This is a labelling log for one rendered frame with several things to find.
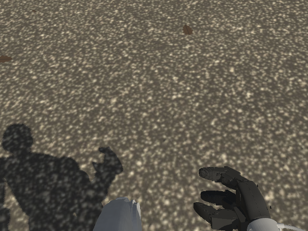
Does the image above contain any robot right forearm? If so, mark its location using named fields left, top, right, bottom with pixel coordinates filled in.
left=246, top=218, right=282, bottom=231

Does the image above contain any robot left thigh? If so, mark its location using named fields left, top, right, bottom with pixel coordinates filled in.
left=92, top=198, right=142, bottom=231

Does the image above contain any robot left shin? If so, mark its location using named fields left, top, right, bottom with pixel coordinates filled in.
left=103, top=196, right=130, bottom=208

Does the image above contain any robot right hand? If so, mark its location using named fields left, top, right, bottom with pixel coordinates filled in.
left=193, top=166, right=271, bottom=231

